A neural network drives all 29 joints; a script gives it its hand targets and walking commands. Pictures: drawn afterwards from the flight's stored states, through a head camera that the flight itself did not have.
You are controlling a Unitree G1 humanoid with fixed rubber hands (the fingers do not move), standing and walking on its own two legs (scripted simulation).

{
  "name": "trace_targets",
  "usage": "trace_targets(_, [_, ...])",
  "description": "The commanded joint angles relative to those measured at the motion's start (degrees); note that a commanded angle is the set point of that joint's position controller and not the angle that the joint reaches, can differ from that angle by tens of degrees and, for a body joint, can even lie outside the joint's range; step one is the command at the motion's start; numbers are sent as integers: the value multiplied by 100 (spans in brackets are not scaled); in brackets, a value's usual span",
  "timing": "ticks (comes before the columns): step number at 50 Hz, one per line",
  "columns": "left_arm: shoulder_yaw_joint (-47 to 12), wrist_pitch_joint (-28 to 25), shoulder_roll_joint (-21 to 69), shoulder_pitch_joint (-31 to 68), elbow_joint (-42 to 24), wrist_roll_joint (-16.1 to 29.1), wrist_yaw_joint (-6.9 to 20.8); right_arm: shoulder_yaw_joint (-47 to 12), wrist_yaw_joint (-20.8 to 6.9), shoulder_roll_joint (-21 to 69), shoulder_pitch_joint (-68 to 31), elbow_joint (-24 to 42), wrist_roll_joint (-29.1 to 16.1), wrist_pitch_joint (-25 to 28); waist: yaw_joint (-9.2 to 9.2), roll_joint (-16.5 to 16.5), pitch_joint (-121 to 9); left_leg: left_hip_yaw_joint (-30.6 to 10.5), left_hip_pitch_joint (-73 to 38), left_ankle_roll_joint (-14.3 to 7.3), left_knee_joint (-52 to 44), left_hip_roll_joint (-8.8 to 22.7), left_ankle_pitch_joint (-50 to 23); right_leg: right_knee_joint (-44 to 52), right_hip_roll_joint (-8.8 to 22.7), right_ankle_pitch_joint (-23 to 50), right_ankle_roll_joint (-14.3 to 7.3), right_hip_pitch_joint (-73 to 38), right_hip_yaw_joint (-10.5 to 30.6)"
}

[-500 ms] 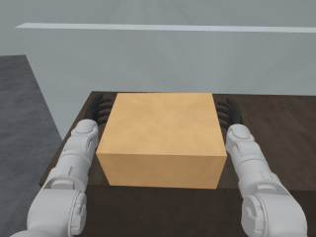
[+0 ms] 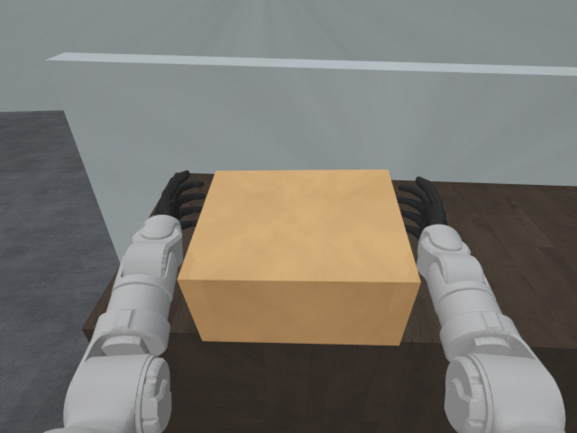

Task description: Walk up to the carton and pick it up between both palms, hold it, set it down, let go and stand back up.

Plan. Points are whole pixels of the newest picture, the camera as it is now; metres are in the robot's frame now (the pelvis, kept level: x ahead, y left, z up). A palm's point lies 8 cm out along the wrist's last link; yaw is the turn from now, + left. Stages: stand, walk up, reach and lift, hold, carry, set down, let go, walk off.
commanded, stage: reach and lift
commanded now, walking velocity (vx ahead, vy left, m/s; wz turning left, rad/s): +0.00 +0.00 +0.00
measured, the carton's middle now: (299, 250) +0.39 +0.01 +0.10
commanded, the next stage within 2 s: hold in 0.30 s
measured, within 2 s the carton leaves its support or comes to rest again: neither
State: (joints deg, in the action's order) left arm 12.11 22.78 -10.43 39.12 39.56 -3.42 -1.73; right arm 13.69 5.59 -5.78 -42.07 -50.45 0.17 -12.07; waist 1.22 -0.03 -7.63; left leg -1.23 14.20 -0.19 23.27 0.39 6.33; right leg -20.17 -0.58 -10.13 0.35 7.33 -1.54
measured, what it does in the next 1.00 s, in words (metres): stands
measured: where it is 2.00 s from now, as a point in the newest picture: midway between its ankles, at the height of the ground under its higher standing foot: outside the picture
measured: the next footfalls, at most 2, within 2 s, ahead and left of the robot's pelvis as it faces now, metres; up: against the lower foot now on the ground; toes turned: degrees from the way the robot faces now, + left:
none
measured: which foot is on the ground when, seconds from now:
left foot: down 0.00-1.00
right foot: down 0.00-1.00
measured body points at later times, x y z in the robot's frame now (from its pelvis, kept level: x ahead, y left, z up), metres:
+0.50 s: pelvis +0.01 +0.00 +0.00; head -0.06 +0.01 +0.45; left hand +0.39 +0.19 +0.18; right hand +0.39 -0.19 +0.18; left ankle +0.07 +0.11 -0.74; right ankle +0.01 -0.13 -0.74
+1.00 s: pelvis +0.00 +0.00 +0.00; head -0.08 +0.02 +0.44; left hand +0.38 +0.20 +0.20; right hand +0.38 -0.19 +0.20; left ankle +0.07 +0.11 -0.74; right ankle +0.01 -0.13 -0.74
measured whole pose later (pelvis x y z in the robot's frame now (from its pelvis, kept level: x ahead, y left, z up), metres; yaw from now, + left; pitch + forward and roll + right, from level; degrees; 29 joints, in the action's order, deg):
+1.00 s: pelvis +0.00 +0.00 +0.00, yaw +0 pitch -4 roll -1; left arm 14.2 35.2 -8.7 38.0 25.8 -7.3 0.3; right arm 13.7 3.7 -6.5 -42.1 -42.6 -1.0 -18.7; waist 1.7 0.9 -7.2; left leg -1.2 12.4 -0.2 22.9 0.4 6.3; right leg -20.1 -0.6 -10.3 0.4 5.7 -1.5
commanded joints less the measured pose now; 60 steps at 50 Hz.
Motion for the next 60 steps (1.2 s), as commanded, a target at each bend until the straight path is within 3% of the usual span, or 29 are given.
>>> trace_targets(1, [-1664,-376,3908,4631,-1920,419,1083,-1732,-1127,2829,-4934,2117,-772,514,75,41,-2201,94,-1980,90,-729,-111,-293,934,-65,-136,-20,337,-150])
trace_targets(3, [-1348,-297,3650,4645,-1522,298,1059,-1775,-1145,2825,-5036,1876,-840,407,-53,255,-1747,146,-1834,-10,-807,-153,76,979,-66,-485,23,407,-137])
trace_targets(4, [-1334,-279,3610,4845,-1487,250,1067,-1628,-1162,2809,-4977,1679,-803,368,-29,80,-1594,162,-1714,13,-842,-123,281,968,-62,-654,-9,549,-127])
trace_targets(5, [-1582,-305,3722,4838,-2213,419,1022,-1838,-1175,2956,-5113,2184,-881,491,-40,-20,-2512,145,-2079,43,-746,-125,-212,889,-73,-227,6,299,-128])
trace_targets(6, [-1457,-168,3820,4320,-1616,295,986,-1756,-1170,2657,-5002,2016,-884,436,-10,37,-1860,98,-1925,66,-745,-81,-358,937,-91,-83,-15,418,-110])
trace_targets(7, [-1640,-189,3850,4530,-1967,349,1023,-1747,-1139,2752,-4983,2141,-928,463,89,-158,-2093,123,-2110,113,-673,-117,-456,914,-108,-55,-18,335,-101])
trace_targets(9, [-1667,-116,3835,4244,-2164,368,1007,-1846,-1152,2689,-4996,2391,-1062,423,-25,-87,-2277,107,-2215,87,-637,-125,-688,900,-129,124,0,179,-87])
trace_targets(11, [-1535,9,3839,4088,-1789,213,1068,-1634,-1096,2476,-4789,2042,-914,351,214,-40,-1678,101,-2136,106,-680,-125,-553,943,-126,44,7,335,-123])
trace_targets(12, [-1603,1,3758,4131,-2188,276,1076,-1826,-1100,2596,-4733,2364,-1092,370,85,-39,-2105,72,-2247,121,-562,-139,-924,895,-122,353,-12,82,-86])
trace_targets(15, [-1527,107,3725,3833,-1913,224,1098,-1759,-1080,2377,-4669,2358,-1080,267,193,-29,-1813,92,-2074,128,-570,-185,-828,903,-109,348,10,134,-89])
trace_targets(16, [-1703,67,3753,4117,-2697,367,1082,-2003,-1056,2605,-4820,2859,-1291,311,161,-44,-2579,79,-2436,137,-450,-193,-1398,823,-138,880,55,-123,-121])
trace_targets(20, [-1451,175,3402,3975,-2393,239,1123,-2116,-999,2521,-4731,2691,-1331,79,69,189,-2132,53,-2199,71,-405,-231,-1355,777,-93,1169,115,-165,-30])
trace_targets(22, [-1509,150,3467,4271,-2886,260,1114,-2030,-1028,2624,-4580,2549,-1276,63,25,36,-2289,61,-2340,50,-489,-197,-1161,781,-92,832,96,-119,-90])
trace_targets(26, [-1239,369,3323,3895,-2373,79,1192,-1991,-1041,2555,-4626,2506,-1272,-71,-28,172,-1758,88,-1992,-4,-663,-207,-609,878,-65,320,77,-31,-102])
trace_targets(29, [-1382,391,3311,4189,-2563,145,1227,-1923,-1050,2457,-4873,2643,-1284,-37,125,20,-1960,156,-2043,33,-581,-246,-671,855,-89,316,79,78,-75])
trace_targets(30, [-1417,389,3372,4215,-2844,208,1214,-2050,-1078,2624,-4733,2871,-1310,-30,9,55,-2333,121,-2209,41,-526,-229,-1035,772,-113,721,95,-80,-114])
trace_targets(34, [-1555,455,3457,4171,-2972,244,1216,-2085,-1018,2537,-4685,2895,-1340,-154,146,0,-2285,70,-2255,88,-426,-245,-1287,743,-105,994,64,-240,-80])
trace_targets(39, [-968,670,3198,4017,-2266,-82,1321,-1718,-1082,2429,-4765,2445,-1020,-265,63,324,-1421,181,-1636,-90,-828,-244,187,900,-60,-289,96,91,-119])
trace_targets(41, [-1338,638,3462,4182,-2778,206,1302,-1958,-1099,2595,-5051,2933,-1236,-192,13,132,-2066,112,-1895,-25,-753,-180,-407,874,-92,226,23,-69,-83])
trace_targets(42, [-1190,676,3368,4198,-2333,67,1326,-1606,-1110,2374,-4857,2310,-1072,-341,198,163,-1400,125,-1720,-21,-863,-185,107,954,-99,-292,34,240,-89])
trace_targets(43, [-1526,629,3591,4385,-3041,163,1273,-1802,-1152,2532,-4874,2735,-1179,-184,107,-68,-2057,120,-1914,79,-727,-169,-337,819,-142,43,7,-49,-82])
trace_targets(44, [-1378,699,3458,4083,-2704,109,1285,-1775,-1140,2316,-4726,2615,-1240,-269,182,-111,-1697,134,-2000,18,-769,-165,-335,908,-107,58,3,159,-63])
trace_targets(46, [-1578,689,3627,4337,-3282,258,1238,-1891,-1152,2533,-4867,3044,-1308,-264,174,-117,-2325,84,-2279,44,-676,-144,-561,836,-150,215,-11,52,-120])
trace_targets(48, [-1623,780,3596,4176,-3226,171,1226,-1923,-1127,2412,-4682,2921,-1372,-306,204,-200,-1898,68,-2120,107,-622,-156,-789,774,-139,432,23,-21,-91])
trace_targets(49, [-1699,815,3627,3855,-3447,283,1222,-2177,-1106,2480,-4872,3623,-1566,-258,59,-125,-2624,25,-2305,92,-494,-179,-1341,751,-202,948,21,-297,-43])
trace_targets(50, [-1556,863,3438,4113,-3036,190,1217,-1946,-1097,2275,-4543,2619,-1442,-476,296,-238,-1728,83,-2192,127,-619,-171,-789,874,-132,415,5,27,-43])
trace_targets(56, [-1394,1045,3358,3662,-3039,113,1337,-2113,-1089,2419,-4836,3263,-1492,-468,19,153,-1796,114,-1870,-32,-738,-179,-446,867,-123,231,30,-112,-31])
trace_targets(57, [-1421,1006,3295,4155,-3185,129,1323,-2020,-1095,2453,-4770,2927,-1441,-527,113,-152,-1782,123,-1892,29,-735,-207,-345,885,-105,147,-4,32,-27])
trace_targets(60, [-1636,1066,3534,4088,-3489,178,1296,-2058,-1099,2364,-4830,3143,-1557,-549,170,-256,-2037,67,-2140,76,-660,-165,-717,802,-148,417,-21,-66,-36])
